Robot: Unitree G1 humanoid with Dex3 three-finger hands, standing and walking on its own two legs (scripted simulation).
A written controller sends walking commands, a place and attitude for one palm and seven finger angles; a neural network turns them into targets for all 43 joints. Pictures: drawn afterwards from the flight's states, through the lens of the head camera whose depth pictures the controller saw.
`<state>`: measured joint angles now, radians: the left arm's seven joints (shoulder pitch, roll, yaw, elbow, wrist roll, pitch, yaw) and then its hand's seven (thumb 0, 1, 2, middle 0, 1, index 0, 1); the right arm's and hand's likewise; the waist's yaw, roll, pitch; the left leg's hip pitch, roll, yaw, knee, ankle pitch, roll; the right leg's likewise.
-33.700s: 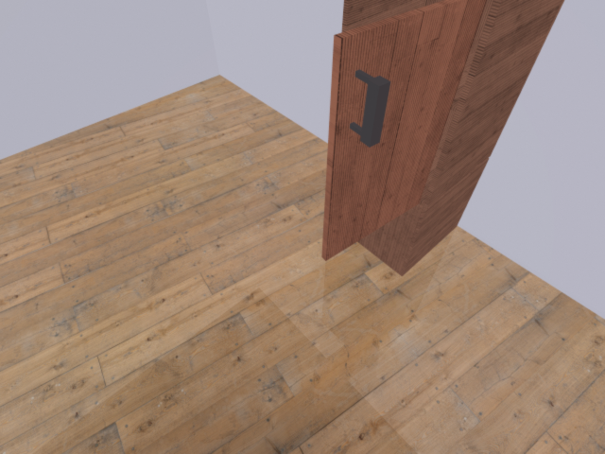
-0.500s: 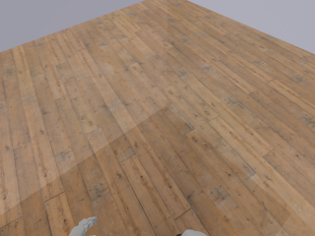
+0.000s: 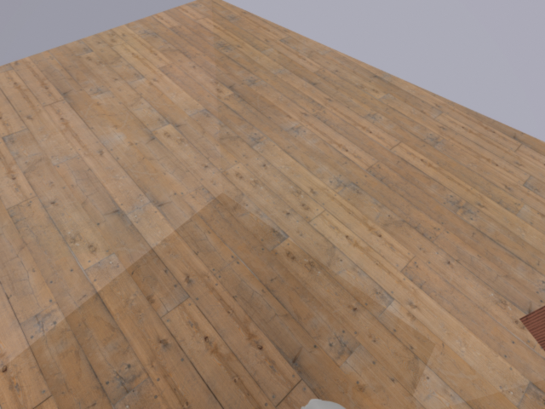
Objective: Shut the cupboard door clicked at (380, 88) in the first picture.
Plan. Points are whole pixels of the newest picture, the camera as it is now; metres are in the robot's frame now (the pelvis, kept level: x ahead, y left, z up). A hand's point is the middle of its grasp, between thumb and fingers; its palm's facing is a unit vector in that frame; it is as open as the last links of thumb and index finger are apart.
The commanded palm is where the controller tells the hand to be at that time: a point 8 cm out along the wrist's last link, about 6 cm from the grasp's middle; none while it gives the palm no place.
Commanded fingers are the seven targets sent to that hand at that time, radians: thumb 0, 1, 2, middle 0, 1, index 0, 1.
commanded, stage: turn to face it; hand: left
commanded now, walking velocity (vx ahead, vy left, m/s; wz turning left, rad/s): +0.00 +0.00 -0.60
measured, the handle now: out of the picture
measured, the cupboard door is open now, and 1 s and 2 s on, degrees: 58 58 58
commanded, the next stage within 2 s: take the last steps up to it in 1.74 s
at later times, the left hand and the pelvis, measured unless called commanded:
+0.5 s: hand (180, 382) +0.18 +0.16 -0.16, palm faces -0.30 -0.92 -0.24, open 7.4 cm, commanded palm none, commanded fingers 0.00 0.90 0.90 -0.20 -0.30 -0.20 -0.30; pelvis +0.03 -0.01 +0.00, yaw -18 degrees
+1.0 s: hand (230, 331) +0.27 +0.09 -0.16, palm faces -0.57 -0.78 -0.26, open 7.4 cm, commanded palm none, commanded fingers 0.00 0.90 0.90 -0.20 -0.30 -0.20 -0.30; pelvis +0.05 -0.01 -0.01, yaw -36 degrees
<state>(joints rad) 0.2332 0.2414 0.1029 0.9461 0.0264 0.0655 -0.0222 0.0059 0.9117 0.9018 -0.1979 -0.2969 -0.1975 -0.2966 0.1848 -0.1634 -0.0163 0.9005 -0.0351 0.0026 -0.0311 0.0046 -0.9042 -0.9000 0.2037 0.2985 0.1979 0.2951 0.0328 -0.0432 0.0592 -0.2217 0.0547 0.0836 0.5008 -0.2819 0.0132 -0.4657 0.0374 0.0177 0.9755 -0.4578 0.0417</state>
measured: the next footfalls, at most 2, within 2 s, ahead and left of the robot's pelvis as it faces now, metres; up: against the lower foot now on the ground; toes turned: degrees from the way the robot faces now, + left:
right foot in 0.26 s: +0.04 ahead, -0.15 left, +0.00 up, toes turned -14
left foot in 0.58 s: +0.16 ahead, +0.10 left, +0.00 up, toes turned -18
